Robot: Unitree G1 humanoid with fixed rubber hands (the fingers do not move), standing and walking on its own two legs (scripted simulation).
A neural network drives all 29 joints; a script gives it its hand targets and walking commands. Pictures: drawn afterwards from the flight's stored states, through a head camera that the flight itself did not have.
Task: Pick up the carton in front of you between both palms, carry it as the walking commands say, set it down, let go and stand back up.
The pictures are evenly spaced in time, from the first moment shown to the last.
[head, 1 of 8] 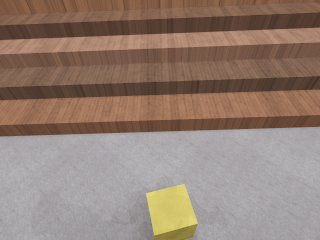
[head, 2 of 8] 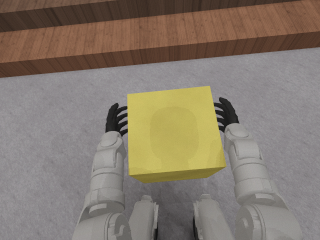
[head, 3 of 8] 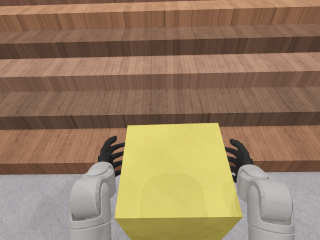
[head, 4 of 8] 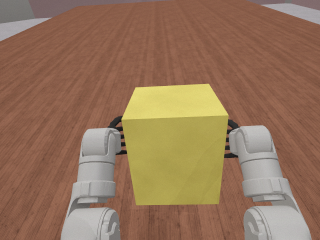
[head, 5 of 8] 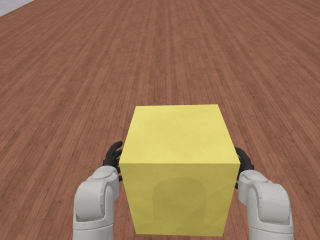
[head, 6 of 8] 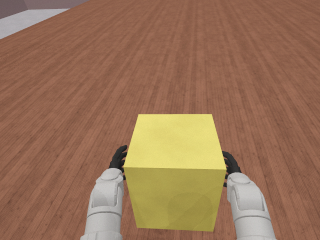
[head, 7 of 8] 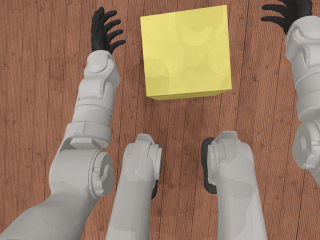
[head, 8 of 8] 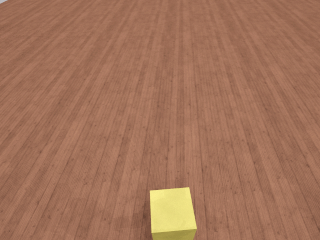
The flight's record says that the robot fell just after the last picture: no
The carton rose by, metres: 1.77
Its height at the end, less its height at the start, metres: +0.99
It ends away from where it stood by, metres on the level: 5.79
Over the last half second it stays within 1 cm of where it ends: yes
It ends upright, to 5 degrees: yes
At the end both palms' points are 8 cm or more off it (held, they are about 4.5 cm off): yes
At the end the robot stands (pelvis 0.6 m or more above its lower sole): yes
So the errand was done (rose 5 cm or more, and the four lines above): yes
